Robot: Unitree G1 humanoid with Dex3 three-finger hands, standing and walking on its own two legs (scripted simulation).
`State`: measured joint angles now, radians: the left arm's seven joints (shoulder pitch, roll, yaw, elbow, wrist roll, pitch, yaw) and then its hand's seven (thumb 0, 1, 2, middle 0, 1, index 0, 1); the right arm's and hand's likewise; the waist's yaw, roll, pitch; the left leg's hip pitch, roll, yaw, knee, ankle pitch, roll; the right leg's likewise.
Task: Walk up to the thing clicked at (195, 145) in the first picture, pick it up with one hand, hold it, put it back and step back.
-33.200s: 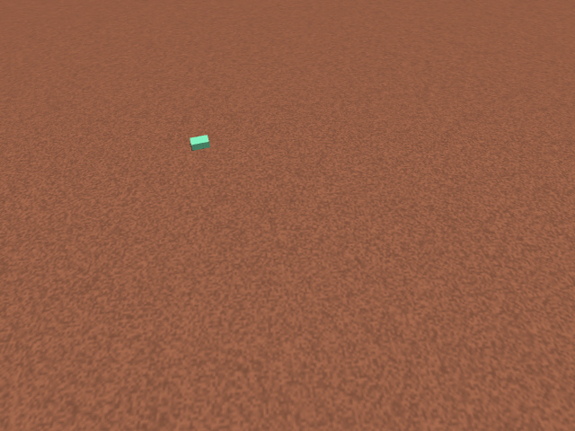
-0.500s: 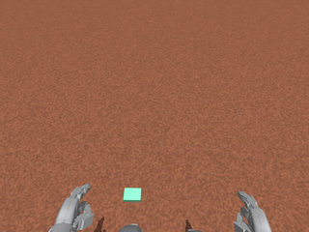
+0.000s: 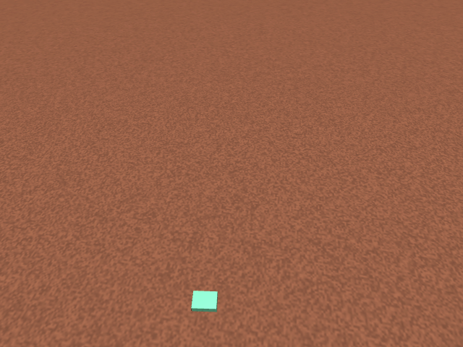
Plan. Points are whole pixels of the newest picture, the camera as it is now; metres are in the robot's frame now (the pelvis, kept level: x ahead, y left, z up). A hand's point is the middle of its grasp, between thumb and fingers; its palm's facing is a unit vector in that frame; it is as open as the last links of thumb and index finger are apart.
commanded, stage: stand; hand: left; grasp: from above
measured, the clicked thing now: (204, 301) +0.41 +0.16 -0.75
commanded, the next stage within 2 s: step back in 1.96 s
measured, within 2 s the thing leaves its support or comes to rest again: neither
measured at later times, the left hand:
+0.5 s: hand out of the picture +0.05 +0.23 -0.15, palm faces +0.02 -0.94 -0.33, open 7.4 cm
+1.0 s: hand out of the picture +0.08 +0.23 -0.15, palm faces +0.01 -0.94 -0.33, open 7.4 cm
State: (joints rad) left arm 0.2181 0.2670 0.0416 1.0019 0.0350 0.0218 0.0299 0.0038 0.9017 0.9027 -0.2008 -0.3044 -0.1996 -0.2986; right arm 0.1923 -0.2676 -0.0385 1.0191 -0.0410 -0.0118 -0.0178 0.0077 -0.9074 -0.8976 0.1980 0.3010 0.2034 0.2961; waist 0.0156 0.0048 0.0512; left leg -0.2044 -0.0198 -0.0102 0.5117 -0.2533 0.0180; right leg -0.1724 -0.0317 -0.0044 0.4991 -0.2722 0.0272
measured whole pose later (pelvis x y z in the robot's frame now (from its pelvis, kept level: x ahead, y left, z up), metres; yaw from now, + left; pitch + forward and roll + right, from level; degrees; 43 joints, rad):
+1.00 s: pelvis +0.02 -0.01 +0.01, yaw -1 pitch -3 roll +0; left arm 0.10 0.30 0.04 1.17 0.02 0.00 0.01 0.00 0.90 0.90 -0.20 -0.30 -0.20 -0.30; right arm 0.12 -0.31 -0.01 1.14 -0.02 -0.02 -0.01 0.00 -0.91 -0.90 0.20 0.30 0.20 0.30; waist 0.00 0.01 0.07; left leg -0.10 0.00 -0.01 0.33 -0.18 0.00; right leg -0.08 -0.01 0.00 0.32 -0.20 0.01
